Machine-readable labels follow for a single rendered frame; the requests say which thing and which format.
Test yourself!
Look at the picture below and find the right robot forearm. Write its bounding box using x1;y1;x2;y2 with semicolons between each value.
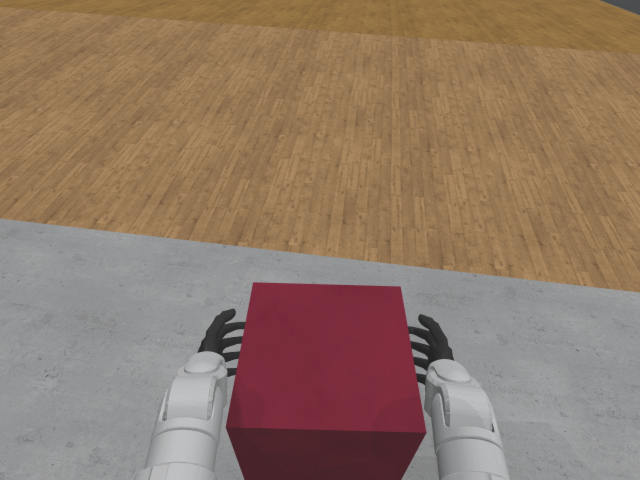
424;359;510;480

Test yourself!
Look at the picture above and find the robot right hand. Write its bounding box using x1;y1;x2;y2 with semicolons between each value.
408;314;454;385

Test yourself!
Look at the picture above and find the robot left hand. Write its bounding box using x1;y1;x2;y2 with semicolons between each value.
197;309;246;377

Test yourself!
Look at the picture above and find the left robot forearm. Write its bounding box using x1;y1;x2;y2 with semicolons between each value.
134;351;227;480

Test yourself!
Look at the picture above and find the carton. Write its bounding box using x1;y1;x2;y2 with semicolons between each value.
226;282;426;480

